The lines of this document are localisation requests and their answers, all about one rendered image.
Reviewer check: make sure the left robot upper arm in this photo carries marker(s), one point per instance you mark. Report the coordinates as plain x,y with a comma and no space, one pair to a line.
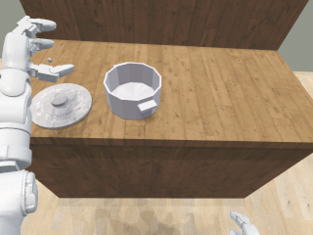
18,198

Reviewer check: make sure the robot right hand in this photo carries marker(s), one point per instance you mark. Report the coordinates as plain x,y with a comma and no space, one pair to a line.
244,223

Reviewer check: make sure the lid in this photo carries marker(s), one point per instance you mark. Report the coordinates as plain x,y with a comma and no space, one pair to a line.
45,115

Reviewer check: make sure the pot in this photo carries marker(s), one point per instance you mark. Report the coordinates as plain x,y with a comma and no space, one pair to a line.
133,90

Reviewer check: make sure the table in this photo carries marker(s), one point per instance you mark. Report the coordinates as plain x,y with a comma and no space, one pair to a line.
232,115

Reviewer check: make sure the robot left forearm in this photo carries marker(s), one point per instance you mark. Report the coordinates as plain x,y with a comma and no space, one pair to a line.
15,120

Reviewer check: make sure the knob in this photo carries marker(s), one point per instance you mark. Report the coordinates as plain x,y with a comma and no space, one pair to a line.
59,99

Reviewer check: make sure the robot left hand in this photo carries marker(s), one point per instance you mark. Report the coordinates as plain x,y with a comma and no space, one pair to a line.
19,47

